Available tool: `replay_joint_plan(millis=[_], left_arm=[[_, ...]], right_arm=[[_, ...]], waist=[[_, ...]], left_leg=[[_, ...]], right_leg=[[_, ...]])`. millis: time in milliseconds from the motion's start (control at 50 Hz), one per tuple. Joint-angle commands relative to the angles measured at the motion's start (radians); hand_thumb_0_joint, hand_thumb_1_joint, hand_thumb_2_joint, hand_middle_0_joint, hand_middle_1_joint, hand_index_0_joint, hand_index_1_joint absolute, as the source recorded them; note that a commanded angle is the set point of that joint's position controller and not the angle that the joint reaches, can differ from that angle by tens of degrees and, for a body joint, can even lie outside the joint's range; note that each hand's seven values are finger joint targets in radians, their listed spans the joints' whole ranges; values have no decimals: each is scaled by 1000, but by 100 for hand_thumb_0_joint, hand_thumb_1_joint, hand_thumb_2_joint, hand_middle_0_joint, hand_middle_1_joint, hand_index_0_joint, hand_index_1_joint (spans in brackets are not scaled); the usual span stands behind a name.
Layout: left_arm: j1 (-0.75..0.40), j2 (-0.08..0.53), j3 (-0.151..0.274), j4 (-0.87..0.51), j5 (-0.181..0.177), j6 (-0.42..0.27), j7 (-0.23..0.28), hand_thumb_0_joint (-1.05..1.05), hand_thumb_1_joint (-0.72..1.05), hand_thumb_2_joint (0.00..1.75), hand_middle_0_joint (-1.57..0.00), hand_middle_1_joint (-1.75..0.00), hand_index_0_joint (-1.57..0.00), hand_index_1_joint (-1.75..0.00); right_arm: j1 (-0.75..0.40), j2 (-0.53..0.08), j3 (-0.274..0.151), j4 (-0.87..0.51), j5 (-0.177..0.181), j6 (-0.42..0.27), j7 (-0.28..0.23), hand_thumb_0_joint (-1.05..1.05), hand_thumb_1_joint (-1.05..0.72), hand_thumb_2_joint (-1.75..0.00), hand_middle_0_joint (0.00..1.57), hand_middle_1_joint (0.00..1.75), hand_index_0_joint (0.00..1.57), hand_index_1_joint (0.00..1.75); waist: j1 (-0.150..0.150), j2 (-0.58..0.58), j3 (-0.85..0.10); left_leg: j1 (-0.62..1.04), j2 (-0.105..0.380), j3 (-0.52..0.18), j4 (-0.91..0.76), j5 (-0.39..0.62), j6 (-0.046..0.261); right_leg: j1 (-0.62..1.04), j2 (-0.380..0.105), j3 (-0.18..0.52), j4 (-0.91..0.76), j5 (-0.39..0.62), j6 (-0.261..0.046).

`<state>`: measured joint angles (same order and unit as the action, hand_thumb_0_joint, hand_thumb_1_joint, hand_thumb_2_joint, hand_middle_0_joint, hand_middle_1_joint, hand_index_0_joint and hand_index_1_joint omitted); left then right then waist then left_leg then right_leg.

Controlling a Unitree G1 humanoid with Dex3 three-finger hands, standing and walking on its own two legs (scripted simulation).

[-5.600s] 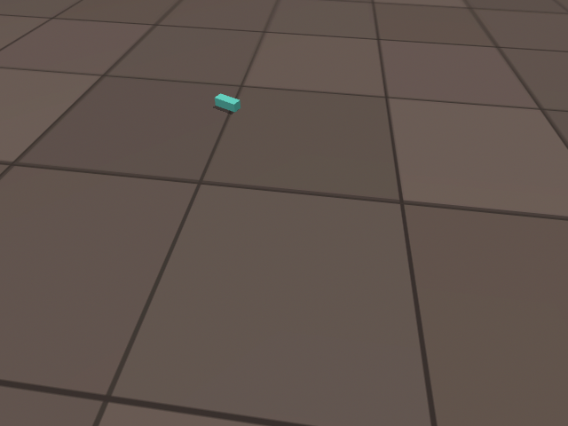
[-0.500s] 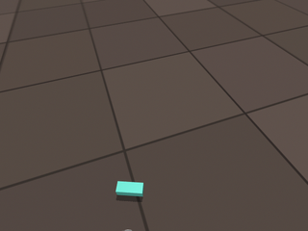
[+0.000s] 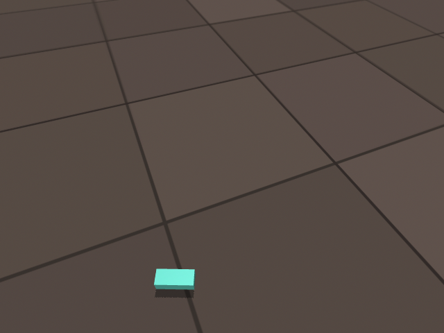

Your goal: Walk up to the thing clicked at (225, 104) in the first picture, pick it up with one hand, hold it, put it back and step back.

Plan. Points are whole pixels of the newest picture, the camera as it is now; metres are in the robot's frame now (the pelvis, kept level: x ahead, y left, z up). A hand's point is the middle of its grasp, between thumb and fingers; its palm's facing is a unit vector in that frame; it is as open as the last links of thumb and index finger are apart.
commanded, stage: walk up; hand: left
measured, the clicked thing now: (175, 279) +0.46 +0.20 -0.73
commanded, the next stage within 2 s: stand in 1.10 s
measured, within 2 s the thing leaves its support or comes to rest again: neither
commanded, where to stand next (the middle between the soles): +0.06 -0.04 m, yaw +1 degrees
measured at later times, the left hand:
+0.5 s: hand out of the picture +0.12 +0.24 -0.13, palm faces -0.01 -0.95 -0.32, open 7.4 cm
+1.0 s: hand out of the picture +0.10 +0.25 -0.13, palm faces -0.01 -0.95 -0.32, open 7.4 cm
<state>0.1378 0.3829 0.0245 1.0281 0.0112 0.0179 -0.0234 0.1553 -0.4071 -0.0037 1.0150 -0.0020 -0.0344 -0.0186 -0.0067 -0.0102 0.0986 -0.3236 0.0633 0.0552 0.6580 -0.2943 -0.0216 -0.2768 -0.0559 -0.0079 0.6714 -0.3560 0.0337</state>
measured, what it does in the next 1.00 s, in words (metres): stands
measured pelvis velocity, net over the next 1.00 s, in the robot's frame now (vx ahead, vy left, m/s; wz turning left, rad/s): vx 0.02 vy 0.00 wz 0.00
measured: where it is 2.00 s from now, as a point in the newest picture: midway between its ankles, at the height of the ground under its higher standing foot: outside the picture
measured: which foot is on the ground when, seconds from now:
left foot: down 0.00-1.00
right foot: down 0.00-1.00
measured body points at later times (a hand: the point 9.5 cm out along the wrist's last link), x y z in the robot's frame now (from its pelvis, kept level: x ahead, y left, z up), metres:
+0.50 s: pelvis +0.01 -0.01 +0.02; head +0.02 -0.01 +0.47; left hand +0.12 +0.29 -0.11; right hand +0.08 -0.32 -0.11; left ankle +0.04 +0.14 -0.72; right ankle +0.00 -0.14 -0.72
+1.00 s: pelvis +0.02 +0.00 +0.02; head +0.03 +0.00 +0.47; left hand +0.10 +0.30 -0.11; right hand +0.11 -0.31 -0.10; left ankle +0.04 +0.14 -0.72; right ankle +0.00 -0.14 -0.72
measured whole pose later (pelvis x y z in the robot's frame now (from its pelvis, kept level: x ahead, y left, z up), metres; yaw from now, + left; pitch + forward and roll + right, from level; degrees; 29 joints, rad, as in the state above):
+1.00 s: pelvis +0.02 +0.00 +0.02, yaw +0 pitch -2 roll +0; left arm 0.08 0.35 0.03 1.13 0.01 0.02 -0.02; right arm 0.08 -0.35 0.00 1.14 -0.01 -0.03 -0.01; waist 0.00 -0.01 0.05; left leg -0.16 0.06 0.06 0.36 -0.17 -0.04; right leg -0.11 -0.05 -0.02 0.36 -0.23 0.03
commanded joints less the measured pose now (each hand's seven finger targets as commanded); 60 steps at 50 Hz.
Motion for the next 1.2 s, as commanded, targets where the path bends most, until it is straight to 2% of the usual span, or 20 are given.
replay_joint_plan(millis=[0,40,120,220,260,320,380,460,620,660,720,1040,1080,1180], left_arm=[[-52,236,49,-42,-6,-28,11,0,90,90,-20,-30,-20,-30],[-87,229,46,-39,-12,-27,11,0,90,90,-20,-30,-20,-30],[-110,214,44,-16,-9,-25,11,0,90,90,-20,-30,-20,-30],[-141,202,43,1,-9,-23,8,0,90,90,-20,-30,-20,-30],[-150,196,43,8,-8,-23,6,0,90,90,-20,-30,-20,-30],[-140,189,45,18,-11,-23,6,0,90,90,-20,-30,-20,-30],[-146,186,44,19,-11,-21,6,0,90,90,-20,-30,-20,-30],[-156,182,42,23,-9,-17,5,0,90,90,-20,-30,-20,-30],[-134,181,41,35,-9,-17,6,0,90,90,-20,-30,-20,-30],[-142,179,40,33,-6,-16,5,0,90,90,-20,-30,-20,-30],[-120,180,40,40,-6,-16,6,0,90,90,-20,-30,-20,-30],[-104,173,38,39,-2,-17,9,0,90,90,-20,-30,-20,-30],[-114,175,33,36,-3,-29,16,0,90,90,-20,-30,-20,-30],[-100,188,33,52,-3,-42,26,0,90,90,-20,-30,-20,-30]], right_arm=[[-59,-224,-43,-32,4,-32,-7,0,-90,-90,20,30,20,30],[-60,-215,-39,-8,3,-29,-5,0,-90,-90,20,30,20,30],[-82,-201,-35,24,-1,-22,-2,0,-90,-90,20,30,20,30],[-91,-186,-30,51,-7,-23,2,0,-90,-90,20,30,20,30],[-91,-189,-32,60,-8,-25,3,0,-90,-90,20,30,20,30],[-100,-187,-31,63,-8,-31,0,0,-90,-90,20,30,20,30],[-98,-183,-30,66,-6,-29,-3,0,-90,-90,20,30,20,30],[-102,-182,-30,63,-7,-25,-2,0,-90,-90,20,30,20,30],[-106,-179,-34,63,-7,-24,-3,0,-90,-90,20,30,20,30],[-100,-184,-36,66,-8,-23,-4,0,-90,-90,20,30,20,30],[-114,-182,-37,60,-7,-21,-3,0,-90,-90,20,30,20,30],[-116,-174,-40,67,-9,-17,-2,0,-90,-90,20,30,20,30],[-158,-165,-39,64,-13,-9,4,0,-90,-90,20,30,20,30],[-143,-153,-38,72,-7,-2,11,0,-90,-90,20,30,20,30]], waist=[[9,-28,-131],[0,-12,-117],[1,-38,-109],[2,-37,-95],[1,-26,-107],[10,-4,-137],[7,-8,-155],[4,-2,-136],[7,7,-153],[0,10,-160],[7,13,-153],[1,16,-148],[10,48,-137],[0,0,-161]], left_leg=[[59,65,-104,-147,127,69],[89,48,-86,-170,114,54],[107,52,-83,-200,83,54],[133,52,-79,-256,62,39],[136,60,-84,-275,84,37],[168,71,-76,-282,219,34],[183,71,-66,-286,253,31],[170,71,-70,-309,202,30],[214,79,-66,-323,269,30],[202,83,-67,-326,266,32],[223,82,-70,-331,264,33],[224,81,-72,-350,260,31],[215,90,-77,-352,311,20],[266,94,-82,-354,351,20]], right_leg=[[37,-72,116,-170,203,-104],[8,-77,114,-193,184,-101],[10,-76,111,-263,93,-94],[10,-74,115,-315,44,-83],[42,-72,101,-318,81,-77],[86,-67,82,-307,204,-71],[107,-71,80,-313,243,-70],[112,-70,76,-335,223,-62],[123,-68,66,-341,265,-58],[144,-71,64,-346,278,-59],[131,-68,60,-349,269,-54],[150,-68,56,-374,278,-50],[160,-83,60,-380,308,-48],[172,-85,52,-383,354,-43]])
